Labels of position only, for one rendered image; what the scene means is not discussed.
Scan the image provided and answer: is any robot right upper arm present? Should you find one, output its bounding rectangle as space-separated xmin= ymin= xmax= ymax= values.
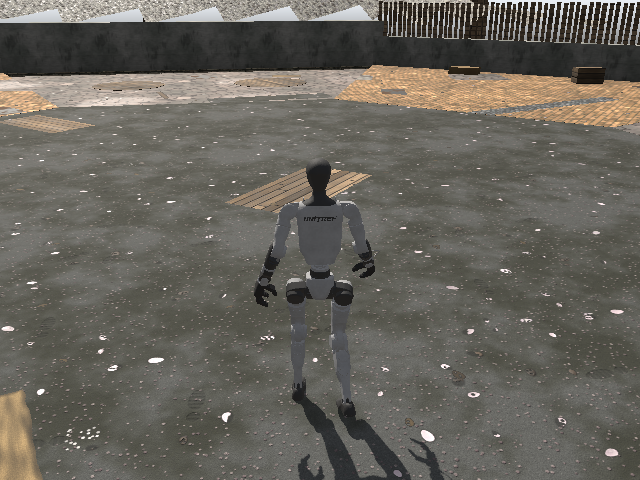
xmin=340 ymin=201 xmax=369 ymax=254

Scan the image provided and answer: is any robot left forearm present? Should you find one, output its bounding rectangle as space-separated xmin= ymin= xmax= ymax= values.
xmin=257 ymin=243 xmax=280 ymax=286

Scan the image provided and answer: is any robot left shin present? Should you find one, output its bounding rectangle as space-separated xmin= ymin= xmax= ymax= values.
xmin=290 ymin=324 xmax=305 ymax=388

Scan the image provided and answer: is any robot left hand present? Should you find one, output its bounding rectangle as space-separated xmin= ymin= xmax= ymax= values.
xmin=254 ymin=281 xmax=277 ymax=307

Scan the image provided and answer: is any robot right forearm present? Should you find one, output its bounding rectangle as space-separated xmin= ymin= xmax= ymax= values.
xmin=358 ymin=238 xmax=374 ymax=268

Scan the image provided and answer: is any humanoid robot torso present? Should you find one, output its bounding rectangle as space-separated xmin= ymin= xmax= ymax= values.
xmin=296 ymin=196 xmax=343 ymax=300

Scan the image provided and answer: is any robot right hand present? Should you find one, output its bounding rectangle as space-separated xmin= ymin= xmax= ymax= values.
xmin=352 ymin=262 xmax=375 ymax=278

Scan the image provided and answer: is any robot left upper arm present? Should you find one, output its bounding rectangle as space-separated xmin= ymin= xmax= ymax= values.
xmin=270 ymin=202 xmax=299 ymax=259

